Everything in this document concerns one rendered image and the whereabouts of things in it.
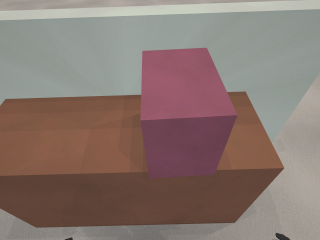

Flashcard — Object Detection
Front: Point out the pedestal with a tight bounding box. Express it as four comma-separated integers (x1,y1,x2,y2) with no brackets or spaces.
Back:
0,91,284,228

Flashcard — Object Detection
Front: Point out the carton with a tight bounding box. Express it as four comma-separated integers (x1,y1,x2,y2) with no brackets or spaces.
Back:
140,47,238,179

